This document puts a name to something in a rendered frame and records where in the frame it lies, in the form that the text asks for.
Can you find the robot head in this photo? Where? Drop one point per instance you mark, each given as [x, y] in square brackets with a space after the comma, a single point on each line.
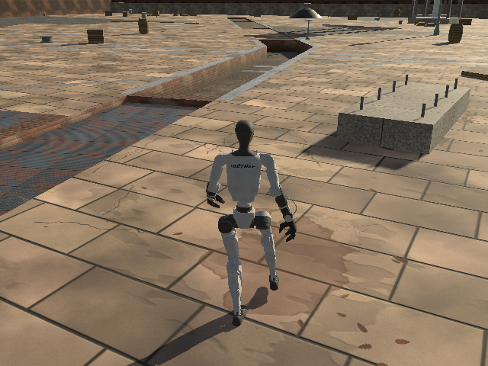
[244, 132]

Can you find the left robot forearm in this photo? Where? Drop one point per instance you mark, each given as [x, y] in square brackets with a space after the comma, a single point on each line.
[210, 195]

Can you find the right robot upper arm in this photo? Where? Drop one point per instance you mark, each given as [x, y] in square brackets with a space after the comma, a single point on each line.
[272, 173]

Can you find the right robot forearm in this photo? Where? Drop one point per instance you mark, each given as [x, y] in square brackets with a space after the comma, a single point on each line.
[283, 206]

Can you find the robot left hand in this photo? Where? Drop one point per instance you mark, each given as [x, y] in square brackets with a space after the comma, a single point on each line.
[218, 198]

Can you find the robot right foot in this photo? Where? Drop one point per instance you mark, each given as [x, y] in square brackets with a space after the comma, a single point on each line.
[274, 284]

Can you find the robot right hand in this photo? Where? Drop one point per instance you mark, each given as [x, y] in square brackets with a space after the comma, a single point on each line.
[291, 231]

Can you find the left robot upper arm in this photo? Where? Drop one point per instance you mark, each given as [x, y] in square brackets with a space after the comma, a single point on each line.
[216, 171]

